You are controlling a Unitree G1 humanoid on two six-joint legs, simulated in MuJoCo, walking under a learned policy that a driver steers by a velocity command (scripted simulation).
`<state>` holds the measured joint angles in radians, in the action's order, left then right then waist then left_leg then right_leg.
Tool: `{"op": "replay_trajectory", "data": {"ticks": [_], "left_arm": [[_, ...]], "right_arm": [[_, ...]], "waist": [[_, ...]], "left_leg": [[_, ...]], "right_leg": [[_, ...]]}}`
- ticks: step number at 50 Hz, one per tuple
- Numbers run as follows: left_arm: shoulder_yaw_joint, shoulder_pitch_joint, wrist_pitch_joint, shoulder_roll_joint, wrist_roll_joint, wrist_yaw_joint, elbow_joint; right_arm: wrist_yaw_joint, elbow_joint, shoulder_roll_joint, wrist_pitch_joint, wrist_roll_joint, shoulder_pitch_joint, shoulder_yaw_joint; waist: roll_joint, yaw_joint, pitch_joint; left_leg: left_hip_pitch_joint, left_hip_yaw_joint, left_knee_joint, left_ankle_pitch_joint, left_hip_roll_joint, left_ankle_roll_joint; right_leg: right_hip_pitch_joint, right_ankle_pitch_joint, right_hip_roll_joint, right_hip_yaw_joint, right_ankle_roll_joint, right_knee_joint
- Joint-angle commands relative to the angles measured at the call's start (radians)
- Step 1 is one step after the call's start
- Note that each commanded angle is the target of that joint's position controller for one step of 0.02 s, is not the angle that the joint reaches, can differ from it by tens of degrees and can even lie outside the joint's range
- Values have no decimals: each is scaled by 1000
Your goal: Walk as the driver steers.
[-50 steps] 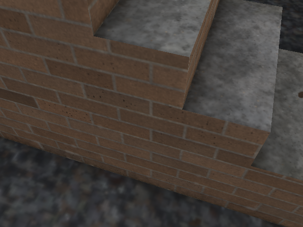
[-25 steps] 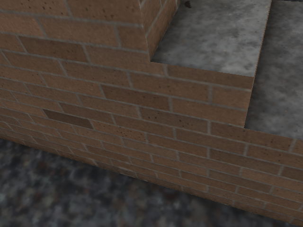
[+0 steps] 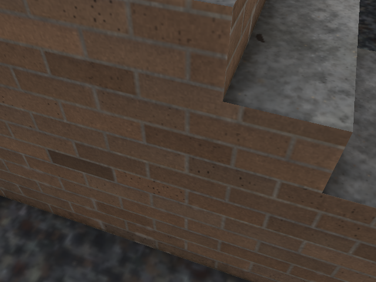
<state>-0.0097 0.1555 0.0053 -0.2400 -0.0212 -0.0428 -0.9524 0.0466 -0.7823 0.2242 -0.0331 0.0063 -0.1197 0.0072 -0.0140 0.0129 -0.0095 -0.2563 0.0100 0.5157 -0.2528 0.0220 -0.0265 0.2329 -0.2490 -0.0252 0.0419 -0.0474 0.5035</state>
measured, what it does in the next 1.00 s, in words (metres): stands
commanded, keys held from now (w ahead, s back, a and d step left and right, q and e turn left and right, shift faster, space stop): shift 0.86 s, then w+shift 0.14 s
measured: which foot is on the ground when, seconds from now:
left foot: down 0.00-1.00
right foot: down 0.00-1.00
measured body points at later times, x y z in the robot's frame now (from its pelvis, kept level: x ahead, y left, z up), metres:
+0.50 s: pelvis +0.02 +0.00 +0.01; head +0.03 -0.01 +0.46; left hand +0.12 +0.25 -0.13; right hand +0.12 -0.28 -0.12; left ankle +0.01 +0.14 -0.73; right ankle +0.00 -0.14 -0.73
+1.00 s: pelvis +0.02 +0.00 +0.01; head +0.03 +0.00 +0.46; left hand +0.10 +0.27 -0.13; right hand +0.10 -0.28 -0.13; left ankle +0.01 +0.14 -0.73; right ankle +0.00 -0.14 -0.73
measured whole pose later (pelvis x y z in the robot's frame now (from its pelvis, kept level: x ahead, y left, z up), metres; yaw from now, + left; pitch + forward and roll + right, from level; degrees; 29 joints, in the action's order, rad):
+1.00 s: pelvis +0.02 +0.00 +0.01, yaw -1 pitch +0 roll +0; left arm 0.01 0.13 0.03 -0.26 -0.01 -0.03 -1.09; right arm 0.04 -1.02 0.28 -0.02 0.00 -0.14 0.01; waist 0.00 0.00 -0.02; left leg -0.19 0.00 0.43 -0.23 0.04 -0.03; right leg 0.17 -0.24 -0.01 0.05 -0.03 0.41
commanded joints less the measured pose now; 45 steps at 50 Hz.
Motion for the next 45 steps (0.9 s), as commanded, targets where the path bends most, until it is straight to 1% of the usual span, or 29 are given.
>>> {"op": "replay_trajectory", "data": {"ticks": [1, 2, 3, 4, 7, 12, 13, 14, 16, 21, 24, 25, 26, 27, 30, 33, 35, 36, 37, 38, 39, 40, 45], "left_arm": [[-28, -39, 12, -139, 21, 10, 31], [-16, -37, 16, -97, 6, 13, 14], [-18, -48, 22, -104, -2, 16, 8], [-17, -50, 29, -95, 0, 18, -2], [-14, -45, 39, -99, 4, 21, -27], [-12, -67, 39, -114, 5, 18, -52], [-7, -66, 41, -104, 0, 19, -57], [-6, -75, 41, -108, 1, 20, -61], [-6, -80, 42, -116, 4, 20, -70], [-7, -81, 44, -128, 7, 20, -86], [-6, -80, 42, -127, 8, 20, -94], [-5, -74, 39, -124, 9, 18, -101], [-5, -77, 38, -123, 8, 17, -102], [-5, -77, 39, -131, 5, 20, -99], [-5, -72, 43, -133, 6, 25, -100], [-4, -67, 44, -137, 6, 25, -100], [-3, -63, 44, -139, 6, 25, -100], [-2, -61, 42, -134, 7, 21, -104], [-1, -62, 40, -139, 7, 18, -104], [-2, -59, 41, -147, 6, 19, -101], [-2, -55, 42, -144, 5, 21, -102], [0, -52, 41, -137, 6, 17, -105], [1, -45, 38, -144, 7, 11, -106]], "right_arm": [[5, 50, 164, -8, -19, 17, 42], [5, 46, 154, -6, -9, 26, 42], [7, 40, 147, -1, -3, 30, 40], [8, 35, 151, 4, -3, 25, 41], [5, 12, 154, 7, -4, 22, 42], [-2, -28, 165, 5, -5, 23, 42], [0, -49, 158, 7, -4, 6, 39], [0, -56, 158, 8, -5, 9, 38], [1, -70, 169, 7, -6, 11, 38], [1, -106, 183, 3, -3, -4, 37], [1, -122, 184, 5, -3, -8, 35], [0, -126, 182, 5, -5, -8, 33], [0, -131, 183, 5, -5, -6, 33], [4, -134, 172, 8, -10, -3, 28], [10, -147, 182, 12, -8, -10, 26], [11, -157, 183, 13, -8, -10, 23], [10, -163, 182, 13, -7, -11, 22], [5, -168, 194, 11, -2, -12, 26], [2, -171, 190, 9, -1, -11, 26], [5, -172, 175, 11, -8, -7, 21], [6, -176, 177, 12, -9, -9, 21], [2, -182, 191, 10, -2, -13, 25], [-4, -195, 185, 6, -3, -10, 25]], "waist": [[-16, -19, 9], [-20, -19, 19], [-27, -20, 17], [-34, -18, 18], [-27, -14, 45], [-4, -10, 47], [4, -6, 65], [2, -9, 45], [7, -8, 32], [12, -10, 44], [12, -12, 48], [9, -15, 55], [12, -14, 47], [6, -16, 37], [15, -18, 43], [14, -19, 46], [15, -19, 45], [24, -17, 51], [19, -18, 46], [8, -19, 37], [14, -18, 40], [26, -17, 47], [17, -17, 37]], "left_leg": [[41, 37, -106, 15, 35, 1], [47, 33, -104, 38, 35, 2], [54, 37, -102, 67, 41, 10], [51, 34, -103, 97, 40, 16], [65, 31, -107, 133, 42, 21], [73, 24, -118, 154, 40, 14], [81, 13, -123, 119, 31, 10], [76, 14, -128, 116, 30, 7], [76, 15, -131, 135, 32, 7], [91, 15, -128, 195, 35, 9], [97, 14, -130, 200, 36, 11], [102, 13, -135, 186, 36, 12], [98, 13, -136, 184, 36, 13], [94, 14, -134, 192, 34, 11], [100, 14, -130, 206, 34, 13], [101, 15, -129, 210, 35, 16], [99, 15, -130, 208, 35, 17], [101, 14, -134, 201, 36, 20], [96, 15, -137, 198, 37, 20], [91, 15, -135, 202, 35, 18], [94, 14, -135, 202, 34, 18], [98, 13, -138, 195, 35, 21], [89, 14, -144, 192, 34, 22]], "right_leg": [[10, 75, -28, 57, 79, -127], [0, 68, -27, 54, 67, -142], [-6, 99, -21, 51, 56, -145], [-23, 130, -19, 48, 49, -144], [-56, 179, -18, 41, 44, -133], [-71, 199, -17, 40, 50, -134], [-84, 166, -16, 39, 51, -143], [-73, 159, -14, 39, 52, -145], [-67, 178, -13, 39, 53, -145], [-79, 245, -14, 36, 54, -138], [-80, 245, -12, 33, 53, -140], [-81, 223, -7, 28, 52, -142], [-77, 215, -6, 28, 51, -145], [-70, 214, -1, 21, 45, -142], [-65, 225, -2, 21, 43, -141], [-63, 225, -2, 19, 41, -140], [-62, 219, -2, 18, 40, -140], [-65, 213, -6, 25, 45, -144], [-66, 209, -5, 24, 45, -144], [-61, 207, -1, 17, 41, -142], [-58, 204, -1, 17, 40, -142], [-61, 199, -6, 24, 44, -146], [-56, 190, -6, 23, 44, -147]]}}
